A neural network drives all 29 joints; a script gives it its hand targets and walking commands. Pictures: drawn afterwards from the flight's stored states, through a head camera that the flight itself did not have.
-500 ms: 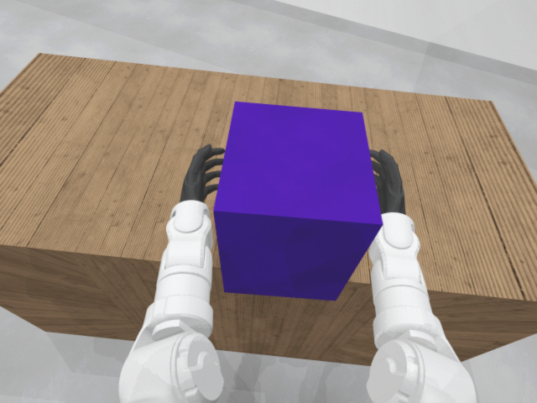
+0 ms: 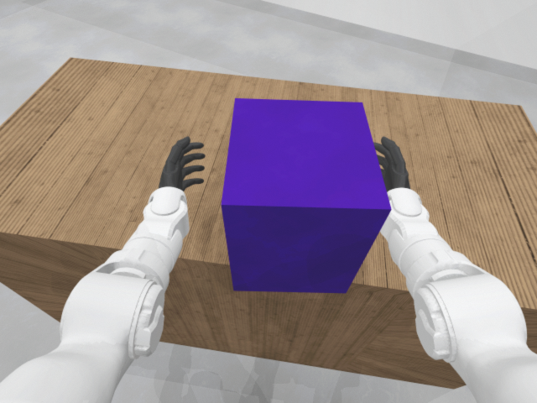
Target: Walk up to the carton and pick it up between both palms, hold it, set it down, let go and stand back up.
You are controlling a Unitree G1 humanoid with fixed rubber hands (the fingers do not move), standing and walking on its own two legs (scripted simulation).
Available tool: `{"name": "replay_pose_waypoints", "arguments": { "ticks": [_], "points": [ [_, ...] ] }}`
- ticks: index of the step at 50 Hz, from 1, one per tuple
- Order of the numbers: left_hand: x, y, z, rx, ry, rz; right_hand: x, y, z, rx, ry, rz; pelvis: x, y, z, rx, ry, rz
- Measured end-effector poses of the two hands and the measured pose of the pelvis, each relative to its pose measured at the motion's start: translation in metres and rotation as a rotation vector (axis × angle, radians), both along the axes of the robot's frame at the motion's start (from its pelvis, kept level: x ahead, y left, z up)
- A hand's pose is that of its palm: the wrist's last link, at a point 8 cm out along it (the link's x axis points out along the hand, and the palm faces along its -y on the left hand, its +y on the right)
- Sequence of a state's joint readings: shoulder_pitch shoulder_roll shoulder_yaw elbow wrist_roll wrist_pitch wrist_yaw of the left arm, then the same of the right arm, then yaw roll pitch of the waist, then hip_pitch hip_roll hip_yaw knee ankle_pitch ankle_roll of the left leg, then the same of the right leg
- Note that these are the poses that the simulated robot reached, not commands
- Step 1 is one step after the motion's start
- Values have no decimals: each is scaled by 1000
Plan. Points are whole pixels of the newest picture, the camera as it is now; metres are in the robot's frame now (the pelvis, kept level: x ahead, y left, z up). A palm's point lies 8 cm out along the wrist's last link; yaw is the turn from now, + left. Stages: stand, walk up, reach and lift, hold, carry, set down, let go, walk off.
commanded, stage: set down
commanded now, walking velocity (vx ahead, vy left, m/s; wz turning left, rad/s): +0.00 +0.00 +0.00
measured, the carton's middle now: (294, 202) +0.43 +0.00 +0.04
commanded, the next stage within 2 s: none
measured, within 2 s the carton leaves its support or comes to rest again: neither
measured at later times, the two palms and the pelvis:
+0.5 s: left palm (165, 155) +0.43 +0.19 +0.14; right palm (428, 154) +0.44 -0.18 +0.15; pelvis -0.02 -0.02 +0.00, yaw +1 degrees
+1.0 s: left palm (147, 121) +0.42 +0.20 +0.20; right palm (455, 133) +0.43 -0.19 +0.20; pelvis -0.01 -0.02 +0.01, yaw +1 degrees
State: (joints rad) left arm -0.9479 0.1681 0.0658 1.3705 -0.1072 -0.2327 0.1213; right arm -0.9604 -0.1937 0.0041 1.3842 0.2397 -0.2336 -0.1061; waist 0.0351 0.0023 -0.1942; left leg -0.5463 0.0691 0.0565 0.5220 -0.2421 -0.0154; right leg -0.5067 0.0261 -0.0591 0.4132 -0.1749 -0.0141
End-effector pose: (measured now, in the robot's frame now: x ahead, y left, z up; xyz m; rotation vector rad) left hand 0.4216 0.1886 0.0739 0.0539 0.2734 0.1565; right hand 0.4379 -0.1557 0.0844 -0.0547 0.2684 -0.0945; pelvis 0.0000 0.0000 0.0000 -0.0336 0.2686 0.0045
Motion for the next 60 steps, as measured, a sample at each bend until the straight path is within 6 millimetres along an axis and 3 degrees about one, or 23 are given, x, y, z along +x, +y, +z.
{"name": "replay_pose_waypoints", "arguments": {
  "ticks": [6, 13, 20, 30, 45, 51, 60],
  "points": [
    [-6, 10, -5, 0, 3, 1, -1, -22, 9, 5, -10, -24, -7, -4, -3, 1, 23, 14],
    [-3, 1, 15, -3, -33, -19, -2, -39, 28, 26, -36, -14, -15, -9, -5, 8, 43, 8],
    [3, -5, 47, -20, -48, -25, 1, -34, 53, 23, -34, 9, -20, -15, -3, 19, 20, 12],
    [8, 7, 77, -19, -35, -11, 7, -22, 84, 48, -31, -4, -17, -17, 3, 20, -33, 26],
    [11, 4, 129, -17, -32, -39, 4, -39, 124, 70, -46, -23, -9, -16, 11, 22, -156, 9],
    [-2, 9, 123, -13, -25, -38, -7, -38, 114, 73, -44, -3, -7, -17, 13, 25, -206, 7],
    [-33, 19, 79, -23, 10, -32, -33, -27, 77, 84, -40, 9, -9, -16, 13, 28, -243, 16]
  ]
}}
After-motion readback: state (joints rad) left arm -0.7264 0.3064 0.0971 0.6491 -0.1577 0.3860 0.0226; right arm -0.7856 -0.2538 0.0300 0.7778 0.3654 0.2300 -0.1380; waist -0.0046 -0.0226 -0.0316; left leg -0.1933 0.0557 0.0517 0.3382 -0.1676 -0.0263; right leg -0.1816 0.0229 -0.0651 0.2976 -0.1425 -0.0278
